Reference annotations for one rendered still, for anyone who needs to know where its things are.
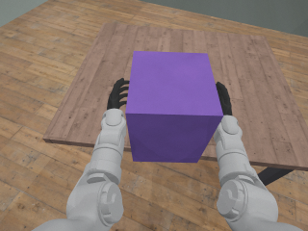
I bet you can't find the right robot hand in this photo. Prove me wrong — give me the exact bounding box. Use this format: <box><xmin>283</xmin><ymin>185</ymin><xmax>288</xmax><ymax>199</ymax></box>
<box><xmin>216</xmin><ymin>82</ymin><xmax>232</xmax><ymax>116</ymax></box>

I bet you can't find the table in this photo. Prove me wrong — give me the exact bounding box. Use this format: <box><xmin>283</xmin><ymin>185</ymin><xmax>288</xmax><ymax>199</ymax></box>
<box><xmin>42</xmin><ymin>22</ymin><xmax>308</xmax><ymax>186</ymax></box>

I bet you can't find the robot left forearm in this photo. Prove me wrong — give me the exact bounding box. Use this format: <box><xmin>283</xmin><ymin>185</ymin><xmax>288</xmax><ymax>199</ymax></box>
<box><xmin>66</xmin><ymin>108</ymin><xmax>126</xmax><ymax>216</ymax></box>

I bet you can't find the left robot upper arm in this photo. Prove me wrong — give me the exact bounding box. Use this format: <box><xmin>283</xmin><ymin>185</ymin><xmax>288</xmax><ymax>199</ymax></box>
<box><xmin>32</xmin><ymin>180</ymin><xmax>124</xmax><ymax>231</ymax></box>

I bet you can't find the left robot hand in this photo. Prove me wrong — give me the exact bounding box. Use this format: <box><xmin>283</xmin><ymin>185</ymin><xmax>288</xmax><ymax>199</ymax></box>
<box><xmin>107</xmin><ymin>78</ymin><xmax>130</xmax><ymax>111</ymax></box>

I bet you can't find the robot right forearm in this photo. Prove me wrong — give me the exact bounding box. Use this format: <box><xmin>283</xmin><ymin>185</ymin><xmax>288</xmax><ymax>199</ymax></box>
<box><xmin>214</xmin><ymin>115</ymin><xmax>278</xmax><ymax>217</ymax></box>

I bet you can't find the right robot upper arm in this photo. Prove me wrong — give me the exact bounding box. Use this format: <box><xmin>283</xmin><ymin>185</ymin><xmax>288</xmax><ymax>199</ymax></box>
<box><xmin>217</xmin><ymin>179</ymin><xmax>303</xmax><ymax>231</ymax></box>

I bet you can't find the carton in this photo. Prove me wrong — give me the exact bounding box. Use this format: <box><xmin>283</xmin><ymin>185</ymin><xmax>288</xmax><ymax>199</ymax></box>
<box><xmin>125</xmin><ymin>51</ymin><xmax>224</xmax><ymax>164</ymax></box>

